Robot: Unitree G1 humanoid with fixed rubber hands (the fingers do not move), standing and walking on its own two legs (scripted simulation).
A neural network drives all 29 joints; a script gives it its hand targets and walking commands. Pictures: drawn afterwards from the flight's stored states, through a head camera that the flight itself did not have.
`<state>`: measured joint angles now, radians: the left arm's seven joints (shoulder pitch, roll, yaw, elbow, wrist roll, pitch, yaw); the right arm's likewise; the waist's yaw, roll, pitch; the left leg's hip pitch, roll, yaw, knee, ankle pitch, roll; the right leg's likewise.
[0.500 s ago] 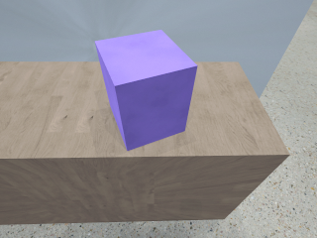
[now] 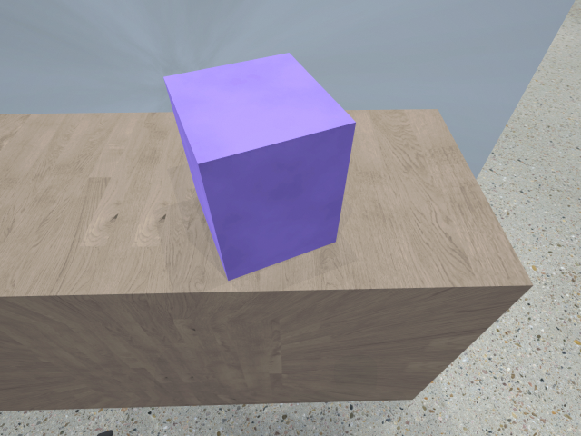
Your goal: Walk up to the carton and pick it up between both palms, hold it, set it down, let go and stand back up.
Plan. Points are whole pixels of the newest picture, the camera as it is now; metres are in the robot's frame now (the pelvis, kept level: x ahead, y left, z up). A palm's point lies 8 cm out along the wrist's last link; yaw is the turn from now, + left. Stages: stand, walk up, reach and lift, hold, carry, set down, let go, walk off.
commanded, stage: walk up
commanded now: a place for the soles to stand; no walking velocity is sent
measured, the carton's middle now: (258, 167) +0.51 +0.06 +0.09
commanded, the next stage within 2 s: reach and lift in 0.54 s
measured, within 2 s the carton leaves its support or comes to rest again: neither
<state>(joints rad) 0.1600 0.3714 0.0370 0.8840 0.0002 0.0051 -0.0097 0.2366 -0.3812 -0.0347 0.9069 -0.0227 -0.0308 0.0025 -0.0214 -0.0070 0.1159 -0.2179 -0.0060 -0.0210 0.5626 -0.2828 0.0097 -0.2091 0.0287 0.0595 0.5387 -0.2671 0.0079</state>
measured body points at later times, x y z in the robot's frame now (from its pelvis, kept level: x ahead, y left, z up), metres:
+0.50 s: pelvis +0.00 +0.00 +0.00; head +0.03 +0.01 +0.45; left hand +0.12 +0.31 -0.12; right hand +0.07 -0.31 -0.11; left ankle +0.02 +0.12 -0.73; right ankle +0.02 -0.13 -0.73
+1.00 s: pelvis +0.00 -0.02 +0.00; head +0.02 -0.02 +0.45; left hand +0.21 +0.26 -0.07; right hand +0.15 -0.33 -0.08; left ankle +0.02 +0.11 -0.73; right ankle +0.02 -0.13 -0.73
